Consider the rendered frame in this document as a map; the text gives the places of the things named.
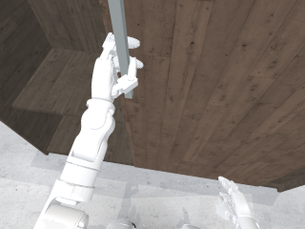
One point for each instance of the robot right forearm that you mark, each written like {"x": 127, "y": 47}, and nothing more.
{"x": 246, "y": 223}

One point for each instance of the robot left thigh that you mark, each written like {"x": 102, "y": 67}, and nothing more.
{"x": 121, "y": 224}

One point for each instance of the left robot upper arm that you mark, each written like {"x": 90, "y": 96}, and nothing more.
{"x": 63, "y": 217}

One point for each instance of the robot left hand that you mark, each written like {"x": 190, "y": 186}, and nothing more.
{"x": 106, "y": 68}

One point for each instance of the robot left forearm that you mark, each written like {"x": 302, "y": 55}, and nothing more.
{"x": 76, "y": 183}

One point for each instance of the wardrobe door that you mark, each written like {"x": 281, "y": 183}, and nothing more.
{"x": 222, "y": 88}
{"x": 293, "y": 175}

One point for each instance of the handle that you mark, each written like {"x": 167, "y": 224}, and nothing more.
{"x": 119, "y": 27}

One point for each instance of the robot right hand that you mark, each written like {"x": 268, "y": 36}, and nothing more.
{"x": 233, "y": 207}

